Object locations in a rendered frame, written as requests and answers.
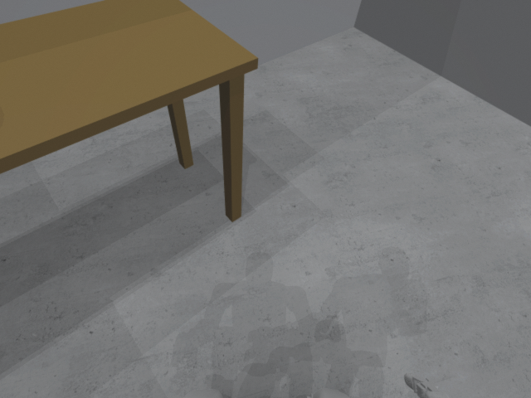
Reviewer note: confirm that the table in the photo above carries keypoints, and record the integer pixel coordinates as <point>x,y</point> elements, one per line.
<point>68,75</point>

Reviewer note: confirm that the right robot hand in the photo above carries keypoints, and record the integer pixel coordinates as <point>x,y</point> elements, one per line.
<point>425,388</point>

